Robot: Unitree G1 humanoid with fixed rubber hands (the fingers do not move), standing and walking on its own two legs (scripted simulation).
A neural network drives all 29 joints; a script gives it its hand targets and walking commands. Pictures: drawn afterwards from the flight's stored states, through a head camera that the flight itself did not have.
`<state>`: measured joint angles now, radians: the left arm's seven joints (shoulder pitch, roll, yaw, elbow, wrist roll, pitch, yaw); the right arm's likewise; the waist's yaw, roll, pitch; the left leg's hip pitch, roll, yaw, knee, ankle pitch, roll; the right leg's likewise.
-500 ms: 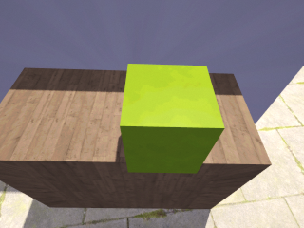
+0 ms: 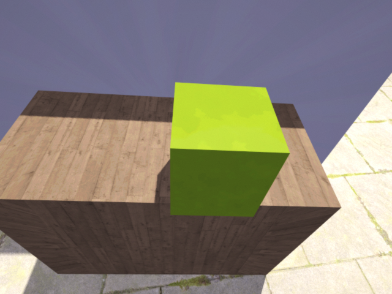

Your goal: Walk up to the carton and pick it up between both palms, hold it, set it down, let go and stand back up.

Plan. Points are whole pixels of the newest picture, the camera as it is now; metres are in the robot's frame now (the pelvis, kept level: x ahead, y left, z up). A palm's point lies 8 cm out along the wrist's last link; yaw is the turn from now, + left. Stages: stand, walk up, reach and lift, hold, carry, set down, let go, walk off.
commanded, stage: walk up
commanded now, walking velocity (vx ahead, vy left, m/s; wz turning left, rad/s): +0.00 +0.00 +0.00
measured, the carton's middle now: (216, 153) +0.43 -0.03 +0.04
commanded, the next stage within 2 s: none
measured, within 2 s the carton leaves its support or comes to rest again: neither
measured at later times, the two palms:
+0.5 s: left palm out of the picture -0.03 +0.22 -0.15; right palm out of the picture -0.05 -0.19 -0.14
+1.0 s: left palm out of the picture +0.02 +0.18 -0.14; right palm out of the picture +0.03 -0.23 -0.14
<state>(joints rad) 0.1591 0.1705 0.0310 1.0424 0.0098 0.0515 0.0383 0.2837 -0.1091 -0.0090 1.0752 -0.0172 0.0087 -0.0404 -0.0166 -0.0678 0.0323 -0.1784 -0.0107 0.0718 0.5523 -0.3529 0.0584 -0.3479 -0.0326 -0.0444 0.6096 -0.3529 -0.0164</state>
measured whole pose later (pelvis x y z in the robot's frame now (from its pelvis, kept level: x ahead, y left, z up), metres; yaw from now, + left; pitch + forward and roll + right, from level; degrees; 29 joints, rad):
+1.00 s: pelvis +0.03 -0.02 +0.01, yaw -1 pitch -1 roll +0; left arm 0.27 0.11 0.01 1.17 0.01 -0.02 0.06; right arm 0.24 -0.12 -0.01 1.14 -0.01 -0.02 -0.06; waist 0.00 0.00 0.04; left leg -0.05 0.01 0.08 0.41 -0.33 0.02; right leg -0.09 0.02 -0.06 0.41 -0.30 -0.03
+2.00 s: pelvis +0.08 +0.00 -0.02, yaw +1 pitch -1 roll +0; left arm 0.43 0.14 0.03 1.21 0.02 -0.02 0.04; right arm 0.34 -0.11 -0.01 1.16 -0.03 -0.04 -0.02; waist 0.02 -0.06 0.00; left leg -0.11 0.02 0.13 0.64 -0.51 0.03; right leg -0.11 -0.02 -0.08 0.64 -0.50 -0.01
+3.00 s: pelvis +0.06 +0.01 +0.01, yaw -1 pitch +0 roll +0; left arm 0.28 0.22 0.07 1.06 0.01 0.06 0.02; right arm 0.29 -0.15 -0.04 1.06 -0.02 0.00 -0.03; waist -0.02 -0.05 0.02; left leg -0.27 0.04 0.14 0.41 -0.14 0.03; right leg -0.17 -0.04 0.03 0.53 -0.38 0.03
